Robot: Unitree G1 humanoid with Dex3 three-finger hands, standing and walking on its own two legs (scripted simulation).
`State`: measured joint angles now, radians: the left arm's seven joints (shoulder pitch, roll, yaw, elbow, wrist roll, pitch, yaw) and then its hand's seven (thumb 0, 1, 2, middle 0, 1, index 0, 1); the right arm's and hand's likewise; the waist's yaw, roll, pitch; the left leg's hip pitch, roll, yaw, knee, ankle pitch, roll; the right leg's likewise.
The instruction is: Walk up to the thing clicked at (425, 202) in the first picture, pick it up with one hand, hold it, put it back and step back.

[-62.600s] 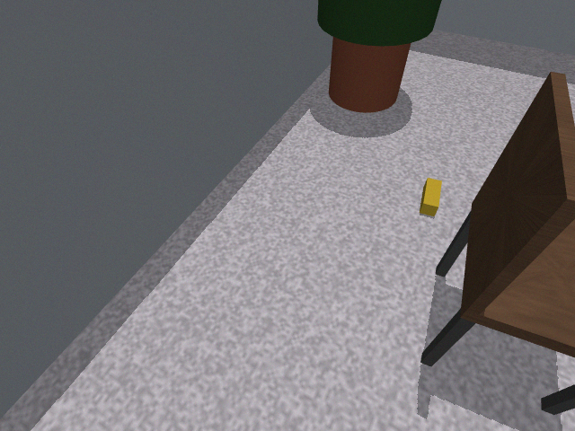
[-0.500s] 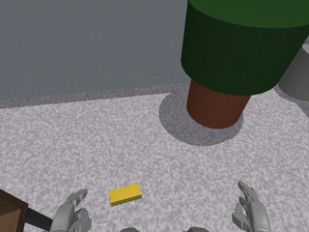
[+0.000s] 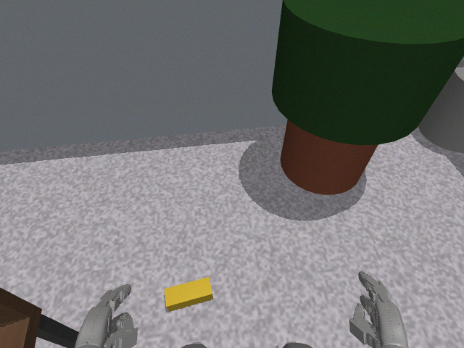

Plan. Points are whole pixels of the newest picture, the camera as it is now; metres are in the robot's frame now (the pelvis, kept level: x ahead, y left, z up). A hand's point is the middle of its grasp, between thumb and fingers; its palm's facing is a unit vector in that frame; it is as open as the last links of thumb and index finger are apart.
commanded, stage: stand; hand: left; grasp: from above
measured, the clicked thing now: (189, 294) +0.41 +0.18 -0.68
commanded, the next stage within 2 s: none
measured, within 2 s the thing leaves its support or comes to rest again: neither
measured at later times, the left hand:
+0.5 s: hand out of the picture +0.05 +0.23 -0.11, palm faces +0.05 -0.95 -0.32, open 7.4 cm
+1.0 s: hand out of the picture +0.04 +0.23 -0.10, palm faces +0.05 -0.94 -0.33, open 7.4 cm
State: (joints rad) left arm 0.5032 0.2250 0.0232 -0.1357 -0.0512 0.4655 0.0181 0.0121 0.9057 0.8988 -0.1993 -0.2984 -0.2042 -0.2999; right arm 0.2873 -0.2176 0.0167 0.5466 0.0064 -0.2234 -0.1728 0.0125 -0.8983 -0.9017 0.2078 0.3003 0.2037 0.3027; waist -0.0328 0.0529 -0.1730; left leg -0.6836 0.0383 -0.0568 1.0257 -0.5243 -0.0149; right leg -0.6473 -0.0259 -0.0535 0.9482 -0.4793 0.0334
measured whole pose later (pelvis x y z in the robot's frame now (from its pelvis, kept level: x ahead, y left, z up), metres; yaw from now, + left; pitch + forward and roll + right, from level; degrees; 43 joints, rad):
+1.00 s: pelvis -0.01 -0.01 +0.07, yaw +1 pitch -4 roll +0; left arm 0.15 0.29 0.03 1.13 0.03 0.01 0.02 0.01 0.91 0.90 -0.20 -0.30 -0.21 -0.30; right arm 0.16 -0.30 -0.04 1.11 -0.03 0.00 -0.02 0.00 -0.90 -0.90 0.21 0.30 0.20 0.30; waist 0.02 0.02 0.06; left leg -0.11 0.01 -0.04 0.39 -0.21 -0.01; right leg -0.10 -0.05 -0.06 0.37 -0.21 0.03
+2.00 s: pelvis +0.00 -0.02 +0.07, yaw +1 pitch -2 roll +0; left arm 0.10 0.31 0.02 1.15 0.02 0.00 0.01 0.01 0.90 0.90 -0.20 -0.30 -0.21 -0.30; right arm 0.11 -0.33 -0.01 1.14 -0.02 0.00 -0.01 0.00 -0.90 -0.90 0.21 0.30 0.20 0.30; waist 0.01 0.02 0.05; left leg -0.09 0.02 -0.03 0.33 -0.20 -0.03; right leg -0.09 -0.04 -0.05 0.34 -0.20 0.02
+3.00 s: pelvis -0.07 +0.04 +0.05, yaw -1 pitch -1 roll -1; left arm 0.03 0.39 0.06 0.90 0.00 0.07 0.03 0.01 0.91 0.90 -0.20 -0.30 -0.20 -0.30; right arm 0.16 -0.34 -0.05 0.95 -0.04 0.04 -0.02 0.00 -0.90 -0.90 0.21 0.30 0.20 0.30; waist -0.03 -0.05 0.20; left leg -0.26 -0.03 0.00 0.58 -0.30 0.06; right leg -0.47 0.11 0.14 1.10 -0.52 -0.02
